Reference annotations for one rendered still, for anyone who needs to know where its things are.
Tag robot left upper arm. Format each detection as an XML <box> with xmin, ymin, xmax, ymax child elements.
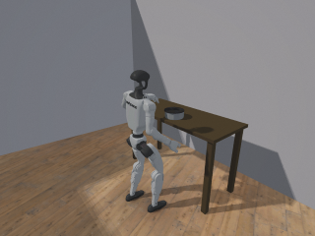
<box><xmin>121</xmin><ymin>90</ymin><xmax>133</xmax><ymax>109</ymax></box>

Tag left robot foot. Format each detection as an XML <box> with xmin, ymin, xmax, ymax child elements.
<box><xmin>125</xmin><ymin>190</ymin><xmax>144</xmax><ymax>202</ymax></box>

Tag table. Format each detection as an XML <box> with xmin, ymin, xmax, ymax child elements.
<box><xmin>131</xmin><ymin>98</ymin><xmax>248</xmax><ymax>214</ymax></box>

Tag robot right forearm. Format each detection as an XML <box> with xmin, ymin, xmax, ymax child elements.
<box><xmin>151</xmin><ymin>128</ymin><xmax>172</xmax><ymax>147</ymax></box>

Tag robot right upper arm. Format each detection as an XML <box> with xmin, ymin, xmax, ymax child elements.
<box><xmin>143</xmin><ymin>99</ymin><xmax>157</xmax><ymax>136</ymax></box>

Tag pot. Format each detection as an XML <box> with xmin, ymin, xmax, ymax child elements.
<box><xmin>164</xmin><ymin>112</ymin><xmax>184</xmax><ymax>120</ymax></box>

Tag robot left hand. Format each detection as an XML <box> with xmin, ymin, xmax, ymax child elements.
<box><xmin>147</xmin><ymin>93</ymin><xmax>159</xmax><ymax>103</ymax></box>

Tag robot right shin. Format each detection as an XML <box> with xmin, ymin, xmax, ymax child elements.
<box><xmin>151</xmin><ymin>173</ymin><xmax>164</xmax><ymax>207</ymax></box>

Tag lid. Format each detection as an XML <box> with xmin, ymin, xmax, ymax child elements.
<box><xmin>164</xmin><ymin>107</ymin><xmax>185</xmax><ymax>114</ymax></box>

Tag robot right hand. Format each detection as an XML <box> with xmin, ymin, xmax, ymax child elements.
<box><xmin>169</xmin><ymin>140</ymin><xmax>181</xmax><ymax>153</ymax></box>

